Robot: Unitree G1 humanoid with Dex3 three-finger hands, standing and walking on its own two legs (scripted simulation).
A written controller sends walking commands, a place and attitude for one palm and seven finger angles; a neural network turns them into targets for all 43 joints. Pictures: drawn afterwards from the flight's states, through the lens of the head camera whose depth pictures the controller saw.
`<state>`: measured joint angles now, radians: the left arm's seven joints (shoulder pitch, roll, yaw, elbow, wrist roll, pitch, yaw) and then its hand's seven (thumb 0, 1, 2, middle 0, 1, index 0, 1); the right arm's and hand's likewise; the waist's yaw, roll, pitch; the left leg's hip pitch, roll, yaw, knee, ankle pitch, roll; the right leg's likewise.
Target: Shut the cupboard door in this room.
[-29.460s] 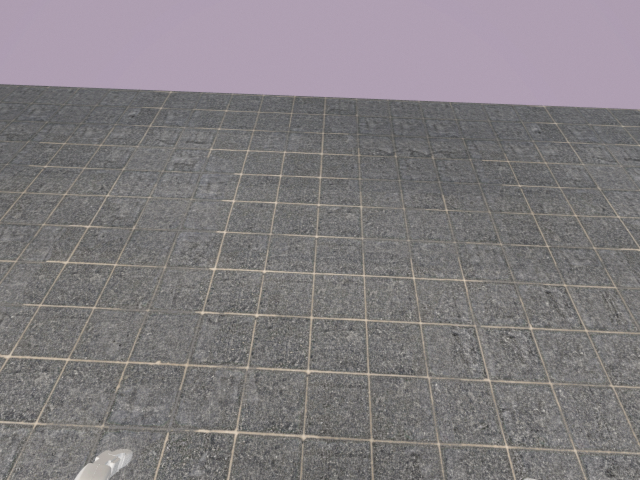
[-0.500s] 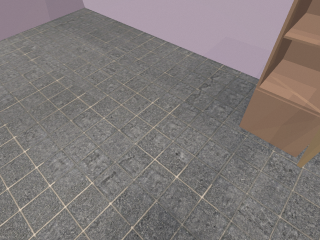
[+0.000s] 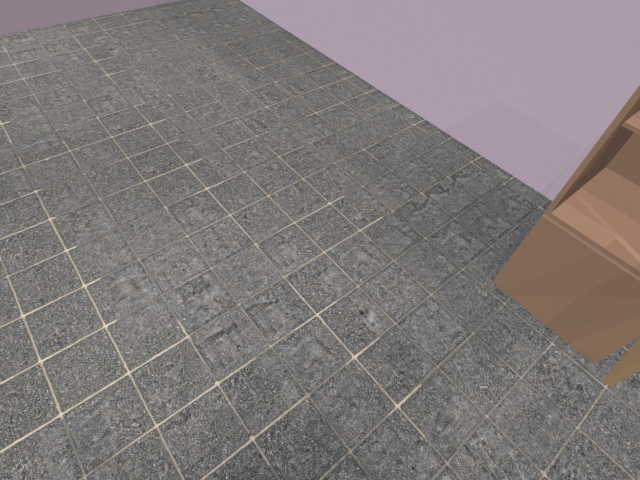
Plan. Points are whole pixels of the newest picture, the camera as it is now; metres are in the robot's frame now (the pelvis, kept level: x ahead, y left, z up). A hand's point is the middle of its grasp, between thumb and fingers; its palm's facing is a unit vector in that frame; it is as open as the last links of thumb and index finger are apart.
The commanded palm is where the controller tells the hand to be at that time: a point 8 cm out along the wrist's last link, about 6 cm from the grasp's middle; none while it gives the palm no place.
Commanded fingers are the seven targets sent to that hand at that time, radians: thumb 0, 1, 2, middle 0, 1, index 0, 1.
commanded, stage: turn or walk to find it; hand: left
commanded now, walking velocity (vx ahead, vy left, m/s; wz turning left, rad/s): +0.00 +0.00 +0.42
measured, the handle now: out of the picture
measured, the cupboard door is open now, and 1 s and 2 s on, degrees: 87 87 87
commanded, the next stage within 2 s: none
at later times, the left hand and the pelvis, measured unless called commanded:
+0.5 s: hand out of the picture +0.01 +0.15 -0.15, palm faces +0.21 -0.94 -0.28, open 7.4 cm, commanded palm none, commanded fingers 0.00 0.90 0.90 -0.20 -0.30 -0.20 -0.30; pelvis -0.02 -0.05 +0.00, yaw +13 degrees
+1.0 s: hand out of the picture -0.07 +0.21 -0.17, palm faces +0.44 -0.86 -0.24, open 7.4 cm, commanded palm none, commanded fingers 0.00 0.90 0.90 -0.20 -0.30 -0.20 -0.30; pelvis -0.04 -0.02 +0.01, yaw +25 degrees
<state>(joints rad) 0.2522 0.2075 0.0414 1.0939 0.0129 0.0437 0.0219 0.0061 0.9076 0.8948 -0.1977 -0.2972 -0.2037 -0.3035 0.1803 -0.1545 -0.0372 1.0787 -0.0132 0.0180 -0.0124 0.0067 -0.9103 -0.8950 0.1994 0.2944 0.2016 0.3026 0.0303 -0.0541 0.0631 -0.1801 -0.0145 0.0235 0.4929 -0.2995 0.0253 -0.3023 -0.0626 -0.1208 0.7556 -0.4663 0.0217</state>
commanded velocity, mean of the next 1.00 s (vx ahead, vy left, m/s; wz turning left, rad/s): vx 0.00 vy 0.00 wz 0.42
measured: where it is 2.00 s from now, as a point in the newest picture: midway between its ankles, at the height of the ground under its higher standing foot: outside the picture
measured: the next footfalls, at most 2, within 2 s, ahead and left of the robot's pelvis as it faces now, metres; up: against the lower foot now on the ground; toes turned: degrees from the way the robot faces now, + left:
right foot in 0.30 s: +0.02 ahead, -0.14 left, +0.00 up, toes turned +2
left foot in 0.76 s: -0.05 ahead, +0.09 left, +0.00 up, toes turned +24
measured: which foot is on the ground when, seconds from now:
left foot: down 0.00-0.30, up 0.32-0.74, down 0.76-1.00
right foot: up 0.00-0.28, down 0.30-0.76, up 0.78-1.00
